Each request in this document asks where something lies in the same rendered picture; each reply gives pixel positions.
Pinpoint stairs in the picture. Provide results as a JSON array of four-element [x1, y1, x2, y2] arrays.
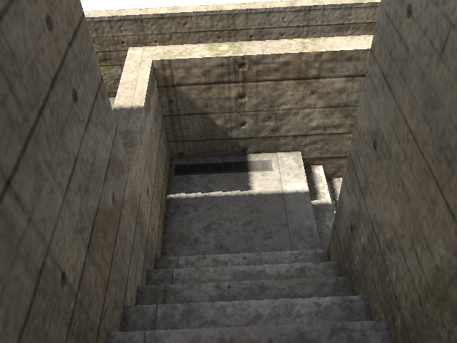
[[106, 249, 394, 343], [304, 165, 343, 249]]

